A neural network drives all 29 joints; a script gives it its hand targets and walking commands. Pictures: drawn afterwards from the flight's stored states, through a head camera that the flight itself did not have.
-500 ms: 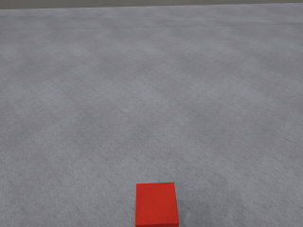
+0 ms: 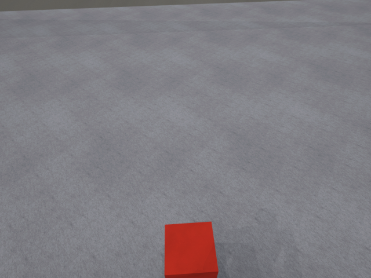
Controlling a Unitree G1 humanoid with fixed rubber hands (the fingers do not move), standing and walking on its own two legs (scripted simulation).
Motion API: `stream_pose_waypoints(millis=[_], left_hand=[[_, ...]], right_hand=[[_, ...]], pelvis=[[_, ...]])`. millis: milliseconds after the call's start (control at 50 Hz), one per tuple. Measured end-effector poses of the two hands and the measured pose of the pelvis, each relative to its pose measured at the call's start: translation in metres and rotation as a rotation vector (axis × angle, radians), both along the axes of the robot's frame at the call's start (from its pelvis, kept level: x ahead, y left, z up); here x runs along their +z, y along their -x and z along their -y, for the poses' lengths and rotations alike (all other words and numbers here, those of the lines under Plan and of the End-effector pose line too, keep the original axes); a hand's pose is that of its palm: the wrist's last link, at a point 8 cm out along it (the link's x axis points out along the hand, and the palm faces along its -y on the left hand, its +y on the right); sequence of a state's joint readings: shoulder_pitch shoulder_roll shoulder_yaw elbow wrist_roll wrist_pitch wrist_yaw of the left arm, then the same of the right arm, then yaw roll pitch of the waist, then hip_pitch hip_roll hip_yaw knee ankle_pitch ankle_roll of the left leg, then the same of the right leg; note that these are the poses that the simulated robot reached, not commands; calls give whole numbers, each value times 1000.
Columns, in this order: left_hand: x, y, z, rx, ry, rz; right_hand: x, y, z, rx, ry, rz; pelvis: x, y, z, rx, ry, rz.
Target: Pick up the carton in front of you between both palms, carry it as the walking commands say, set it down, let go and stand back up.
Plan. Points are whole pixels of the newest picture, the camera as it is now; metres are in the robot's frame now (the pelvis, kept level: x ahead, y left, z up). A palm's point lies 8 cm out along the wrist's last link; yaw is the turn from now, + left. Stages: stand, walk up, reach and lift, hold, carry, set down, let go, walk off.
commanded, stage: stand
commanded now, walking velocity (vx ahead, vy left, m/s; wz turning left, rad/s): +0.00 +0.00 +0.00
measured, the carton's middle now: (190, 256) +0.38 +0.03 -0.64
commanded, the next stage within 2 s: none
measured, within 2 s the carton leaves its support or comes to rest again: neither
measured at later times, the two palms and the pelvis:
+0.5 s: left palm out of the picture -0.05 +0.23 -0.14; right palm out of the picture -0.06 -0.23 -0.14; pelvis -0.02 +0.00 +0.01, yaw +0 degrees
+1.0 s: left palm out of the picture -0.09 +0.22 -0.14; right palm out of the picture -0.10 -0.20 -0.14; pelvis -0.04 +0.01 +0.01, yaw -1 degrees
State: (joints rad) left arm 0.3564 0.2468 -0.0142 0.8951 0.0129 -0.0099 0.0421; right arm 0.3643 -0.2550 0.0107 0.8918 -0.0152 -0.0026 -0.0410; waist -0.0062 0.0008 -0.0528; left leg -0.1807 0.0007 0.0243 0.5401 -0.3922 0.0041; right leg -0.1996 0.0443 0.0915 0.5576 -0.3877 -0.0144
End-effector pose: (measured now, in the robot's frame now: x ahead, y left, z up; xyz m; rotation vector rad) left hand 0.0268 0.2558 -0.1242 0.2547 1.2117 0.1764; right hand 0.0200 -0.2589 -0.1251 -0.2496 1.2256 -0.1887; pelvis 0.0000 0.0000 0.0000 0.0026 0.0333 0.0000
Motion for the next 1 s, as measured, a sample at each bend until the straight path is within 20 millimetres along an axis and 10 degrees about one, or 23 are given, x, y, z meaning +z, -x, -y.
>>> stream_pose_waypoints(millis=[440, 1000], left_hand=[[-11, 68, 21, 31, 56, -189], [-15, 113, 36, 52, 106, -269]], right_hand=[[-10, 76, -26, -45, -59, -195], [-13, 122, -55, -79, -108, -271]], pelvis=[[6, 19, -2, -7, 1, 46], [8, 42, -9, -10, 1, 55]])
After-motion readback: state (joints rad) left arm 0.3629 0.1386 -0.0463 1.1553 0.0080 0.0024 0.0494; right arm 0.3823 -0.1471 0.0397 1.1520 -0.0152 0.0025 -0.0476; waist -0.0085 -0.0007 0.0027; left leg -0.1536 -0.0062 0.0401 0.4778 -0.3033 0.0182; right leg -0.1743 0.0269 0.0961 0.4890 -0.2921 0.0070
